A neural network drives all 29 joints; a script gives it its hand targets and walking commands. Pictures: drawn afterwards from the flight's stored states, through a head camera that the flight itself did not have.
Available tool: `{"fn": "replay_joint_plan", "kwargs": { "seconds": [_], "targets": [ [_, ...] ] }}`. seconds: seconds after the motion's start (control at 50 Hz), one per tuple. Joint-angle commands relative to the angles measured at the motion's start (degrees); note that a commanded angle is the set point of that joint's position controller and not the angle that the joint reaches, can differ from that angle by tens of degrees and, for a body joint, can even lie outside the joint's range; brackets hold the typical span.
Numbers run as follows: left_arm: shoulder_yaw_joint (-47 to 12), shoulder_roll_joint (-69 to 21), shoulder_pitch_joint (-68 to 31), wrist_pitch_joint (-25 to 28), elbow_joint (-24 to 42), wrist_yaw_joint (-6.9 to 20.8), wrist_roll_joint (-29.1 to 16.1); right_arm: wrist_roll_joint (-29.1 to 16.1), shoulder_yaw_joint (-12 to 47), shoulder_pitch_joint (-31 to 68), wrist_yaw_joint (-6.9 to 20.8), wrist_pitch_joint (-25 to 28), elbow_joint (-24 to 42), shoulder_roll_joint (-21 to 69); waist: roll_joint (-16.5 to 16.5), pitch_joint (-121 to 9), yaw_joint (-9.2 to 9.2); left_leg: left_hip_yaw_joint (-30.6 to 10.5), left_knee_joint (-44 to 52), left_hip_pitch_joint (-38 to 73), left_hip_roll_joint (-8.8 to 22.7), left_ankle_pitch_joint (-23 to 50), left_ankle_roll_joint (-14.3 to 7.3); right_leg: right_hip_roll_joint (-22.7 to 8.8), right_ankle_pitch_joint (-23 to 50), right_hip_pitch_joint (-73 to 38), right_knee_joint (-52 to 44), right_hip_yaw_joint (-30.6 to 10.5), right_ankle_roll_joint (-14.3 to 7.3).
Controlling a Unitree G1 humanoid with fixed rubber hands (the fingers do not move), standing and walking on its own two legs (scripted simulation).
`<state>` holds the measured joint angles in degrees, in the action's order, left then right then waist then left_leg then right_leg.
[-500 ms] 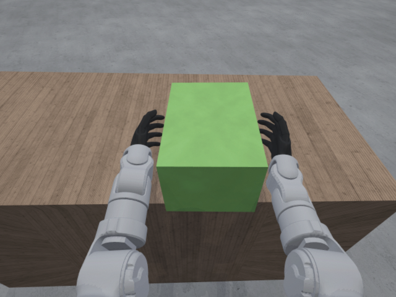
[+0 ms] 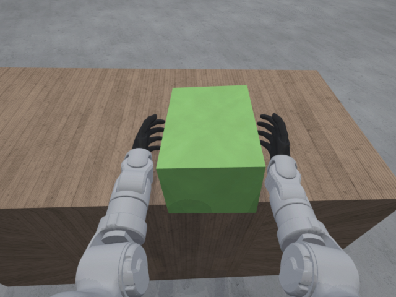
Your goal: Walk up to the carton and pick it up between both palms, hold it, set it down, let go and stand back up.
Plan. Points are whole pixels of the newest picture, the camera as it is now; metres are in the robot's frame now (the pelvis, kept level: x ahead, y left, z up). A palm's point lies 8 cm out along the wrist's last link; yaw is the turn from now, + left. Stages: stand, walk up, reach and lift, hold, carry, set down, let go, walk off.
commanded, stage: set down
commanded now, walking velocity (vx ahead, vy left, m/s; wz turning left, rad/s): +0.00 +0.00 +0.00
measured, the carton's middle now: (210, 144) +0.45 -0.03 +0.05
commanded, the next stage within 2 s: none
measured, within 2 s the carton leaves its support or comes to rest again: rests again in 1.44 s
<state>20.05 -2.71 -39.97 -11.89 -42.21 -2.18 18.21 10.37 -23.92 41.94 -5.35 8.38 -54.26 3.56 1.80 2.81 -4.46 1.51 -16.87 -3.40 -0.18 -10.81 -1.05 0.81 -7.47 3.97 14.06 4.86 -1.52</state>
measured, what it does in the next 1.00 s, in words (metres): stands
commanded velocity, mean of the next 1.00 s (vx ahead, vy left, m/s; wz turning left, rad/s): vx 0.00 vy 0.00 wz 0.00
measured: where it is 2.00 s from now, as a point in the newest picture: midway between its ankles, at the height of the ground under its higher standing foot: outside the picture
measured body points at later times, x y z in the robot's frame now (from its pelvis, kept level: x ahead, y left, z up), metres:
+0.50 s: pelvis +0.01 +0.00 +0.00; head +0.03 +0.01 +0.45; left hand +0.44 +0.09 +0.08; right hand +0.41 -0.20 +0.10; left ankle -0.02 +0.10 -0.75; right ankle +0.01 -0.10 -0.75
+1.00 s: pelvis +0.01 +0.00 +0.00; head +0.05 +0.01 +0.45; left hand +0.45 +0.09 +0.07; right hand +0.41 -0.20 +0.08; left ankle -0.02 +0.10 -0.75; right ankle +0.01 -0.10 -0.75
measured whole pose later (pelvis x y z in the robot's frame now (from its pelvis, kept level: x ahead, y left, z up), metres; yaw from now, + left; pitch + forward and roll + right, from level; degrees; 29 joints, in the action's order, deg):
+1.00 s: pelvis +0.01 +0.00 +0.00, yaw -2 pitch +5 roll -1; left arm 26.7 -3.7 -46.4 -3.4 -53.4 -3.2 20.0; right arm 21.7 -36.6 44.1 -2.6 8.3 -53.4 5.6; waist 0.7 -1.2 -4.3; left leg 3.5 -18.5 -11.0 0.6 -12.1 -0.9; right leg 1.1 -8.3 12.5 16.1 4.5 -1.7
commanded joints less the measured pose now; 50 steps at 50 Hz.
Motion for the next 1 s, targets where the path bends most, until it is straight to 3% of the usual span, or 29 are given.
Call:
{"fn": "replay_joint_plan", "kwargs": {
  "seconds": [0.0,0.08,0.22,0.32,0.38,0.44,0.46,0.48,0.52,0.6,0.64,0.7,0.76,0.8,0.82,0.9,0.92,0.98],
  "targets": [
    [-19.5,-31.3,-47.3,8.1,7.9,4.2,-4.4,3.9,13.0,37.5,8.0,3.4,7.8,24.6,-3.7,-37.5,-2.28,0.4,-2.2,10.7,2.2,21.3,5.3,0.2,21.9,-5.7,3.2,2.5,3.4],
    [-19.8,-32.3,-48.2,8.7,7.1,2.4,-4.4,3.4,12.2,38.7,9.2,3.5,5.9,24.3,-4.6,-39.4,-1.77,-0.6,-4.8,15.6,3.7,30.9,6.6,1.3,19.7,-0.2,2.9,3.1,2.5],
    [-11.6,-27.4,-45.1,7.1,1.0,4.5,-1.6,4.0,10.8,37.5,9.7,0.9,3.3,24.2,-0.4,-33.9,-0.08,1.4,-1.7,5.2,1.9,20.1,4.0,0.0,25.6,-9.3,4.2,0.9,4.4],
    [-7.8,-25.4,-45.3,7.9,0.0,4.9,-0.2,5.3,9.2,38.4,10.3,1.3,5.4,24.5,-1.6,-35.9,1.37,2.4,0.3,1.0,1.3,16.0,2.9,-1.2,30.2,-13.8,6.1,0.4,4.7],
    [-6.4,-23.9,-45.3,8.6,0.4,5.0,1.3,6.6,8.6,35.7,10.6,0.8,4.8,25.6,-2.0,-35.1,1.39,3.4,0.8,-1.2,0.7,15.3,2.4,-1.5,33.6,-15.9,6.9,0.1,5.4],
    [-6.6,-23.4,-46.9,9.1,-0.7,5.5,0.8,8.2,6.8,35.2,10.5,0.5,4.2,26.0,-1.7,-35.4,0.05,3.2,1.5,-3.0,0.6,11.9,2.2,-2.0,33.3,-17.0,7.3,-0.3,5.6],
    [-6.8,-23.5,-46.6,9.5,-0.1,5.7,0.5,8.5,7.2,35.0,10.5,0.7,4.7,26.4,-1.3,-36.0,0.41,3.5,1.4,-2.7,0.6,13.0,2.0,-1.9,34.6,-16.8,7.7,-0.4,5.8],
    [-8.7,-24.8,-48.1,10.1,1.7,5.3,-0.5,8.9,6.2,35.3,10.5,1.4,5.5,26.3,-2.6,-38.1,-0.77,3.1,0.8,-1.8,0.9,15.2,2.9,-1.4,35.6,-15.4,8.0,0.3,5.6],
    [-9.2,-25.2,-48.6,10.7,1.0,4.9,-1.0,9.0,5.7,35.0,10.7,1.9,5.0,26.1,-3.9,-39.3,-0.97,2.2,-0.5,0.7,1.4,17.9,3.5,-1.5,34.2,-12.4,7.7,0.3,4.9],
    [-9.2,-25.2,-46.5,11.0,-1.6,4.7,-0.5,10.9,5.7,34.8,10.6,2.1,4.7,25.3,-2.0,-40.3,-1.41,2.3,-2.1,2.7,1.8,20.5,3.9,-0.9,35.2,-10.3,7.6,0.8,5.1],
    [-8.9,-24.8,-47.2,11.4,-1.6,5.1,-0.9,11.8,5.7,35.1,10.3,2.1,4.3,25.6,-0.9,-40.8,-1.47,2.1,-1.5,0.4,1.8,19.0,3.6,-1.2,36.5,-11.7,8.2,0.8,5.4],
    [-7.0,-24.1,-45.7,11.6,-4.5,5.7,-0.7,11.7,5.9,35.9,10.8,2.6,5.7,26.3,0.7,-40.3,-0.03,2.5,-1.2,-1.5,1.7,19.2,2.8,-1.3,37.5,-13.2,8.6,0.3,5.6],
    [-7.0,-24.6,-46.6,12.0,-3.9,5.2,-0.2,12.0,4.9,36.1,11.2,2.9,5.4,25.4,-0.9,-41.9,-0.12,2.3,-1.3,-0.6,2.0,19.2,3.3,-1.1,34.7,-11.3,8.4,0.8,5.1],
    [-7.6,-25.7,-46.0,12.2,-3.3,4.7,0.0,11.7,5.1,35.8,11.4,3.4,4.9,25.6,-2.3,-42.1,-0.11,2.1,-2.3,2.4,2.5,23.2,4.0,-0.7,33.9,-8.6,7.8,1.1,4.5],
    [-6.6,-25.1,-46.1,12.2,-4.7,4.6,0.7,11.8,4.8,35.9,11.4,3.4,4.7,25.7,-2.3,-41.3,0.56,2.3,-2.7,2.4,2.3,22.7,3.6,-1.0,33.3,-7.4,7.3,0.9,4.5],
    [-5.4,-24.2,-45.0,12.5,-6.1,5.0,1.1,13.0,3.8,34.1,11.3,3.1,3.7,25.7,-1.7,-39.1,0.07,2.5,-2.8,1.2,2.2,21.9,3.7,-1.1,33.0,-8.1,7.1,1.0,4.5],
    [-5.6,-24.4,-45.4,12.7,-4.8,5.0,1.0,13.0,2.9,34.3,11.4,3.0,3.7,25.5,-2.1,-39.5,-0.76,2.4,-2.1,0.7,2.4,21.8,3.8,-0.9,34.0,-8.1,7.4,1.2,4.5],
    [-4.7,-24.0,-45.9,12.7,-5.8,5.2,1.5,13.5,2.3,34.8,11.6,2.9,3.4,24.9,-1.7,-37.6,-0.19,2.5,-1.9,-0.3,2.3,19.6,3.5,-1.2,32.6,-8.4,7.4,0.7,4.7]
  ]
}}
